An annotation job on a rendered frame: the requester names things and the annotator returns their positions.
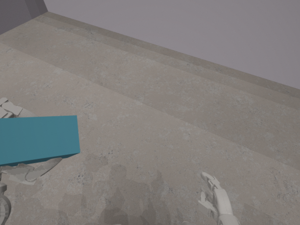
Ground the sponge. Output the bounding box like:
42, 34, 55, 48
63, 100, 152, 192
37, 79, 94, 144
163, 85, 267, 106
0, 115, 80, 166

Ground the left robot forearm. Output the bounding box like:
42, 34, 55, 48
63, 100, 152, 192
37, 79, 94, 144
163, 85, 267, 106
0, 183, 11, 225

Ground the right robot forearm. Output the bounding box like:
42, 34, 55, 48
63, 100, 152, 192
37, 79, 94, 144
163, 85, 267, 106
217, 214, 240, 225

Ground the robot left hand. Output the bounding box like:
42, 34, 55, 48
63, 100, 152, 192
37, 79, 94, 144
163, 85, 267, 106
0, 97, 62, 186

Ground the robot right hand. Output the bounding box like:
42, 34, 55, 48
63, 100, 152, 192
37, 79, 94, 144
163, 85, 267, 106
198, 172, 234, 222

